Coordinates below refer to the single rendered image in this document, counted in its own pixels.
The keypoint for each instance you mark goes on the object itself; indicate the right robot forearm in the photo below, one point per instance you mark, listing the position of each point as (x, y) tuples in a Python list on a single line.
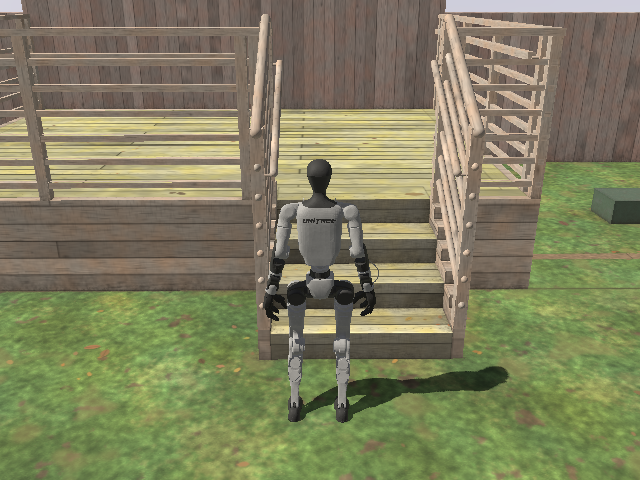
[(364, 272)]

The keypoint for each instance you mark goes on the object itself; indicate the robot left foot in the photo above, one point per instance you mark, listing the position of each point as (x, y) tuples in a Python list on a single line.
[(294, 413)]

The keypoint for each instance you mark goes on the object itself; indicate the robot right upper arm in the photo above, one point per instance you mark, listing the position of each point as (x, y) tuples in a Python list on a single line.
[(351, 213)]

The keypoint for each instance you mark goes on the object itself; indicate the robot right hand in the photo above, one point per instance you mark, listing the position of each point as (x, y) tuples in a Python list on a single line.
[(370, 301)]

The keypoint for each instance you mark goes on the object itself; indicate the left robot forearm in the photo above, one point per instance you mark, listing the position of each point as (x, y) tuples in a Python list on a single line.
[(275, 273)]

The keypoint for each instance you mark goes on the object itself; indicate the robot left upper arm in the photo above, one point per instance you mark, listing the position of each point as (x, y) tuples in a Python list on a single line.
[(287, 213)]

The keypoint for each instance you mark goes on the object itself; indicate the left robot shin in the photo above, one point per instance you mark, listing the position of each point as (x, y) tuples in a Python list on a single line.
[(294, 373)]

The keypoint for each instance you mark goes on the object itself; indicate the robot left hand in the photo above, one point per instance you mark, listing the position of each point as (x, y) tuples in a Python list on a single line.
[(268, 305)]

